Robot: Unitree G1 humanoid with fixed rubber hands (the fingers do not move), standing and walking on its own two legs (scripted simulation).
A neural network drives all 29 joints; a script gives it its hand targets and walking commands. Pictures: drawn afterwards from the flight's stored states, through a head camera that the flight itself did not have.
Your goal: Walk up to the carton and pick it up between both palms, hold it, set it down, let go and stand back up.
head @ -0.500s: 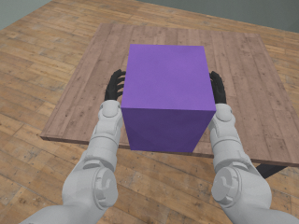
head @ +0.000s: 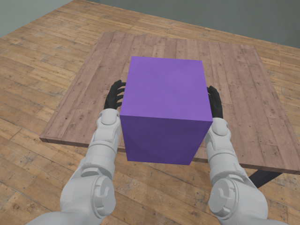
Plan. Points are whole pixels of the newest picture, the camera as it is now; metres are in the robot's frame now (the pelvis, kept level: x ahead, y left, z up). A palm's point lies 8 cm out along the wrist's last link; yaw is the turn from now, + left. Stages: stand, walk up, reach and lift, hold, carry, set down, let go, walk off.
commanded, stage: reach and lift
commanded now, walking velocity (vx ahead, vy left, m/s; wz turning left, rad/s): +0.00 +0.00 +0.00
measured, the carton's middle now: (162, 113) +0.41 -0.01 +0.05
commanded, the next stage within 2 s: none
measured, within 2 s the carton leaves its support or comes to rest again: leaves its support in 0.26 s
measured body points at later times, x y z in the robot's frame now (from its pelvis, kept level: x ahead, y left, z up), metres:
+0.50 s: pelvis +0.00 +0.00 +0.00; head +0.02 +0.02 +0.45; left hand +0.42 +0.13 +0.09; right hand +0.41 -0.16 +0.10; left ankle +0.02 +0.15 -0.75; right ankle -0.02 -0.10 -0.75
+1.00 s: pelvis -0.01 +0.01 +0.00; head +0.01 +0.02 +0.45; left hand +0.42 +0.14 +0.11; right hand +0.41 -0.15 +0.12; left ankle +0.02 +0.15 -0.75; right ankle -0.02 -0.10 -0.75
